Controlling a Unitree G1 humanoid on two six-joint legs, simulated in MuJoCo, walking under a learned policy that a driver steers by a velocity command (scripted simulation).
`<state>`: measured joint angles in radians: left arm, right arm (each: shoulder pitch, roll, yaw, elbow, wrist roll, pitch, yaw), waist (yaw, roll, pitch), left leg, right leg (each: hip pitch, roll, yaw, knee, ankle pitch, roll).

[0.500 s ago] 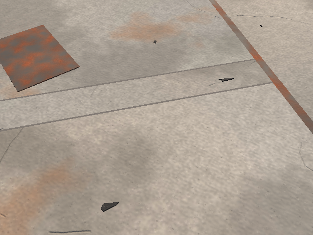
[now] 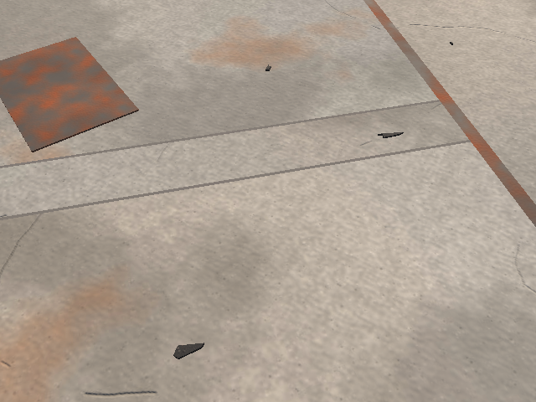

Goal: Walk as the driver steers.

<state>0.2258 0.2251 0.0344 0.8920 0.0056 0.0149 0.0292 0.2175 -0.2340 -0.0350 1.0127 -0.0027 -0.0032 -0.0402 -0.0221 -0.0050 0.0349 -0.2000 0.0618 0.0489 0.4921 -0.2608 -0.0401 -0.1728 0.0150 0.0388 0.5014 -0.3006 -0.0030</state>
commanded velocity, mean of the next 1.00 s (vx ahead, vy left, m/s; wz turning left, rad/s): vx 0.06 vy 0.00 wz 0.00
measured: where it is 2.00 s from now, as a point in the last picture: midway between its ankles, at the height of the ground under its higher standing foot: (276, 395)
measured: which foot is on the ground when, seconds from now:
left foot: down 0.00-1.00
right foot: down 0.00-1.00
